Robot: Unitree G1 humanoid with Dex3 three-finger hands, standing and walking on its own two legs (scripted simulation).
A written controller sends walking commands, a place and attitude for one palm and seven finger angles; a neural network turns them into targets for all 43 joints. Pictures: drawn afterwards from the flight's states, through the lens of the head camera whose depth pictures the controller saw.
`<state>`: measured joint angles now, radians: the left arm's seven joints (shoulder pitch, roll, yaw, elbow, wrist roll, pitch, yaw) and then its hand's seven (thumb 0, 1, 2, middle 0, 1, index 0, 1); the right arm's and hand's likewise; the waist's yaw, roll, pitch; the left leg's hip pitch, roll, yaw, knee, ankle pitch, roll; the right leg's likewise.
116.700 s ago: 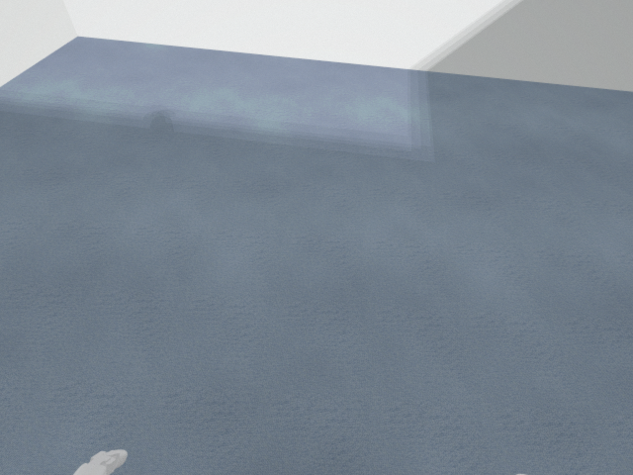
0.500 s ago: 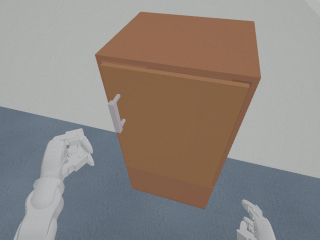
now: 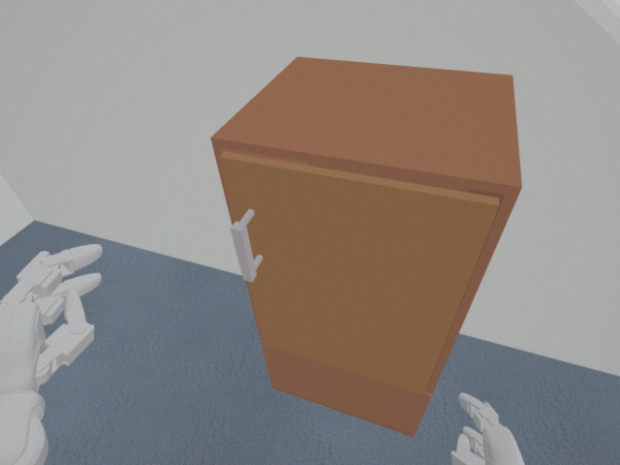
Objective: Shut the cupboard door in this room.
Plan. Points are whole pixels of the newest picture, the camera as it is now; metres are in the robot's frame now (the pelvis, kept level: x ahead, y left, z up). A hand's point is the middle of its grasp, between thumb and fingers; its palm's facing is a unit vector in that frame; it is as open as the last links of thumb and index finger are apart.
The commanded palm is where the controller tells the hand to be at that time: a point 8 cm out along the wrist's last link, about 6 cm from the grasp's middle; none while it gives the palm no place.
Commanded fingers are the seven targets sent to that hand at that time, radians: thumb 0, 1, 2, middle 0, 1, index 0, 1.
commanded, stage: draw the hand back to the body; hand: left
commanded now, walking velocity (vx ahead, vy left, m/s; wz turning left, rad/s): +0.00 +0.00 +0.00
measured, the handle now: (249, 245) +0.49 +0.19 -0.02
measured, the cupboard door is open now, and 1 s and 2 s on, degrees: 0 0 0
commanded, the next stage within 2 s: step back with the hand held close in 0.42 s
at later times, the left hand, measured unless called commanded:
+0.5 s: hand (76, 331) +0.19 +0.26 +0.16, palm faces +0.46 -0.80 -0.39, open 7.4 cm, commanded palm +0.14 +0.30 +0.17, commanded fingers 0.00 0.90 0.90 -0.20 -0.30 -0.20 -0.30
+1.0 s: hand (39, 349) +0.17 +0.29 +0.16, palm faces +0.39 -0.79 -0.48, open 7.4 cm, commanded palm +0.11 +0.32 +0.17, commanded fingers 0.00 0.90 0.90 -0.20 -0.30 -0.20 -0.30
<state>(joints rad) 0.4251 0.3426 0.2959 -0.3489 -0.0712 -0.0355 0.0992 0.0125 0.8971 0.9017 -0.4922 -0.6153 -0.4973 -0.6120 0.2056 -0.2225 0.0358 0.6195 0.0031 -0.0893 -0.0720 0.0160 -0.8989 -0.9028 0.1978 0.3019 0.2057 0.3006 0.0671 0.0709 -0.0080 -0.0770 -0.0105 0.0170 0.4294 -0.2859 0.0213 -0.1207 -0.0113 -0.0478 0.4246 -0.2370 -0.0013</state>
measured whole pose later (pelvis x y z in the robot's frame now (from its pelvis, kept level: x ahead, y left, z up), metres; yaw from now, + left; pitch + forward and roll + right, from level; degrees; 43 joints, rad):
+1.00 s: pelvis -0.04 +0.03 -0.01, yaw -2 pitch +0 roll +0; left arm 0.54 0.43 0.42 -0.46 -0.06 -0.14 0.14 0.01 0.89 0.90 -0.21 -0.30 -0.21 -0.30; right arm 0.20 -0.23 -0.01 0.54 0.01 0.02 -0.09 0.02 -0.90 -0.90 0.20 0.30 0.20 0.30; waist 0.00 0.01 -0.02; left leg -0.27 -0.04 0.07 0.53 -0.27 0.06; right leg -0.32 -0.04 0.00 0.51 -0.19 0.03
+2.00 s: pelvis -0.21 -0.02 -0.02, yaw -1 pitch +2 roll -3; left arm 0.55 0.51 0.45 -0.60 -0.06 -0.29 0.11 0.01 0.89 0.90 -0.21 -0.30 -0.22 -0.30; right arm 0.16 -0.17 0.02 0.62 0.00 -0.07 -0.07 0.02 -0.90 -0.90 0.20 0.30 0.21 0.30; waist -0.03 -0.03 -0.02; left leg -0.50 0.10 0.06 0.46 0.01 0.01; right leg -0.12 0.10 0.01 0.50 -0.40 -0.02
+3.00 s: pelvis -0.27 +0.07 -0.01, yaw -4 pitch +0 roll -1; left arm 0.62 0.54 0.51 -0.61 -0.06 -0.21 0.16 0.01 0.89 0.90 -0.21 -0.30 -0.21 -0.30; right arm 0.26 -0.14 0.03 0.61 -0.02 -0.12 -0.03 0.01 -0.90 -0.90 0.20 0.30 0.21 0.30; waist -0.03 -0.01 0.02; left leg -0.33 0.10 0.06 0.57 -0.24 -0.04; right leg -0.25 0.05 -0.09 0.50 -0.25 -0.04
